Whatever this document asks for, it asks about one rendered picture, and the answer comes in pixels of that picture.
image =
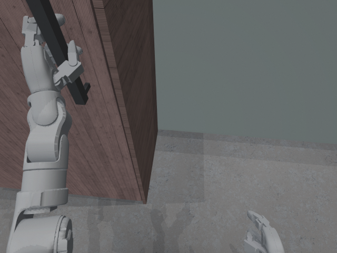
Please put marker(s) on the robot left hand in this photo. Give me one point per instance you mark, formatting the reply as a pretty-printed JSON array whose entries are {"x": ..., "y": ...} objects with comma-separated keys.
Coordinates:
[{"x": 39, "y": 64}]

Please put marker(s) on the handle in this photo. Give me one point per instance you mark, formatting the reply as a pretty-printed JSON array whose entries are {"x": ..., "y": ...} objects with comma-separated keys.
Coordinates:
[{"x": 53, "y": 36}]

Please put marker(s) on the robot right hand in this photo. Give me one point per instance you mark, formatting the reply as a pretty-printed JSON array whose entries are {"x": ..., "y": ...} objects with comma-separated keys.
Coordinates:
[{"x": 268, "y": 242}]

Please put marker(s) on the left robot forearm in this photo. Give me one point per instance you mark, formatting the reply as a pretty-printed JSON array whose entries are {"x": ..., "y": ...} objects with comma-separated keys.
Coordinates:
[{"x": 45, "y": 159}]

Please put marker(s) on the wardrobe door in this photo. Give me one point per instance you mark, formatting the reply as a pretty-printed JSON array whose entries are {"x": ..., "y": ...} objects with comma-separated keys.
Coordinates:
[{"x": 99, "y": 159}]

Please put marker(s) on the robot left upper arm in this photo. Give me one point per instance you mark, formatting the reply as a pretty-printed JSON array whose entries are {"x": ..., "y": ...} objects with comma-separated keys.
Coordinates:
[{"x": 43, "y": 235}]

